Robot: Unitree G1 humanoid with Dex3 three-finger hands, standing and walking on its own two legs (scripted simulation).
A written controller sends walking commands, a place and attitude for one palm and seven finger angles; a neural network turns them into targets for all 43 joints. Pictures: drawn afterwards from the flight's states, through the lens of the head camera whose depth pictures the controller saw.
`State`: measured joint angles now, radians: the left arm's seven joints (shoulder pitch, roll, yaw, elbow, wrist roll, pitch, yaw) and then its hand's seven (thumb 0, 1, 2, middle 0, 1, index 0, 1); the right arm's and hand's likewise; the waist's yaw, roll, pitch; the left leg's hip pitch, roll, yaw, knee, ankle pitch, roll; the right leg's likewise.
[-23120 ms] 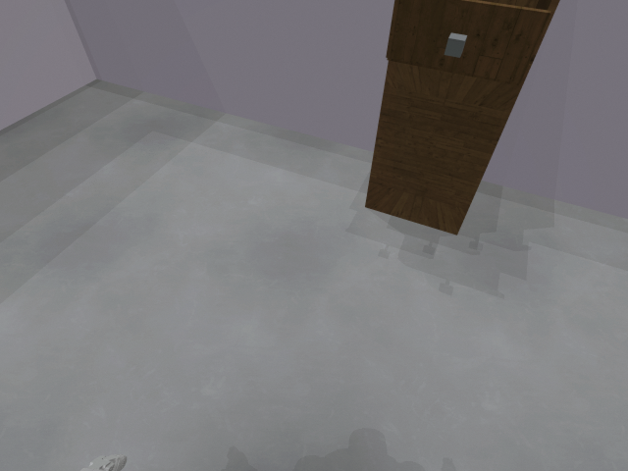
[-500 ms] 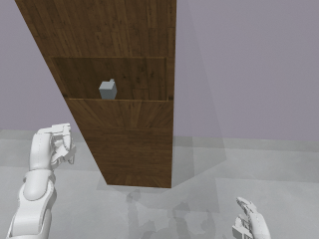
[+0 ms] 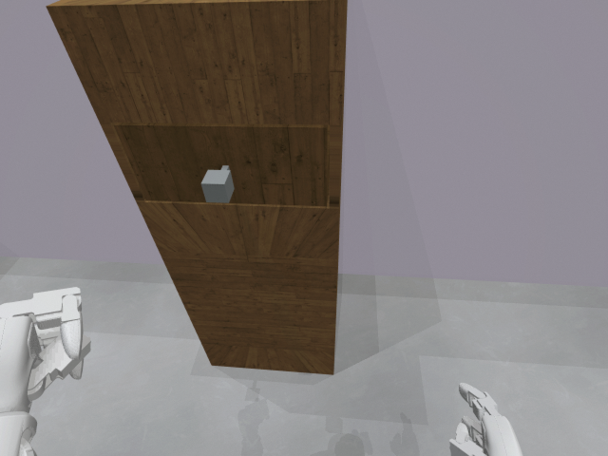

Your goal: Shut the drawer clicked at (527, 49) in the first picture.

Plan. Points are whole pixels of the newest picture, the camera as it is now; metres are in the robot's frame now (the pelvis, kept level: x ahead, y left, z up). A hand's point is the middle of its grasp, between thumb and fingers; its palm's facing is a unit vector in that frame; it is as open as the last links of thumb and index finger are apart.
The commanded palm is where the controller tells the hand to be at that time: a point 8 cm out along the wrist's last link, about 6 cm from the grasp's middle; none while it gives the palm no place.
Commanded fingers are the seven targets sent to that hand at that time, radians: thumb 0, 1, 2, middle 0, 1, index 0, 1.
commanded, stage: draw the hand back to the body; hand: left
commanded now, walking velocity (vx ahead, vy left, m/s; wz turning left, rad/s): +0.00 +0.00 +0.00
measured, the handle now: (221, 179) +0.55 +0.23 +0.08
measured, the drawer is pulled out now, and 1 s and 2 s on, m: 0.00 0.00 0.00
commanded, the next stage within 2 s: step back with the hand held close in 0.12 s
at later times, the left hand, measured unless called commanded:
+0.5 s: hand (90, 333) +0.19 +0.25 +0.15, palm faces +0.29 -0.83 -0.48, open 3.2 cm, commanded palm +0.12 +0.29 +0.17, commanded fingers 0.00 0.90 0.90 -1.40 -1.60 -1.40 -1.60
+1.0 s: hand out of the picture +0.08 +0.27 +0.15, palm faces +0.38 -0.80 -0.47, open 3.2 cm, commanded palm +0.02 +0.31 +0.17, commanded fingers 0.00 0.90 0.90 -1.40 -1.60 -1.40 -1.60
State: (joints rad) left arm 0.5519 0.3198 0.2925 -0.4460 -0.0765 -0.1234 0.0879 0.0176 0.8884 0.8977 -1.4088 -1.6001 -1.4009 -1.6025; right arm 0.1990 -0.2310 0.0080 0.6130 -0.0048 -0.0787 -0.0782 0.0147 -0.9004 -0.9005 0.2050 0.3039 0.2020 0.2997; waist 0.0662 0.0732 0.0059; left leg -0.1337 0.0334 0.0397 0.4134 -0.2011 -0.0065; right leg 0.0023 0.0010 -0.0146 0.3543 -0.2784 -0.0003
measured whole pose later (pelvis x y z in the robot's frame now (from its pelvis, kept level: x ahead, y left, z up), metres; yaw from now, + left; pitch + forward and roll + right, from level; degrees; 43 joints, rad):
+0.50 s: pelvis -0.01 +0.02 +0.00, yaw -1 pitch +0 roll -1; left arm 0.59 0.37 0.33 -0.50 -0.07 -0.15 0.08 0.02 0.89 0.90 -1.41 -1.60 -1.40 -1.60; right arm 0.15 -0.24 -0.02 0.54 0.00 0.03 -0.06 0.01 -0.90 -0.90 0.21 0.30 0.20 0.30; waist 0.01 0.07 0.04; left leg -0.26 0.03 0.06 0.44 -0.19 0.01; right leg -0.12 0.00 0.01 0.37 -0.25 0.02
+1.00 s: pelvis -0.10 +0.03 -0.01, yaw +2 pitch -1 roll -3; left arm 0.62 0.38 0.37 -0.56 -0.04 -0.25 0.13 0.02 0.89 0.90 -1.41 -1.60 -1.40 -1.60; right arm 0.21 -0.21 0.00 0.53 0.00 -0.05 -0.07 0.01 -0.90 -0.90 0.21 0.30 0.20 0.30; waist 0.00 0.05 0.05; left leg -0.44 0.02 0.02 0.56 -0.18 0.04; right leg -0.30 0.01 0.00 0.52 -0.23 0.02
